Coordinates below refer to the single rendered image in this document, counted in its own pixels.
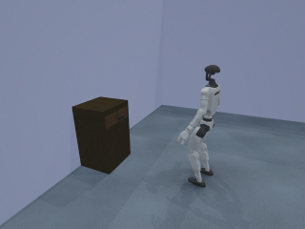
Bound robot left upper arm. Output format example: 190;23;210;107
200;87;211;116

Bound left robot forearm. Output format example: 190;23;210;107
186;109;204;134

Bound robot right upper arm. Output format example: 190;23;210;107
217;84;221;106

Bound left robot hand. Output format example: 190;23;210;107
176;130;190;147

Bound drawer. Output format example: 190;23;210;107
105;106;128;129

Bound handle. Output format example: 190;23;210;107
116;114;125;120

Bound robot left shin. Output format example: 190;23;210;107
188;154;202;182

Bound cabinet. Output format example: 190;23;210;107
71;96;131;175

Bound robot torso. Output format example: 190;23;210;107
200;85;220;132

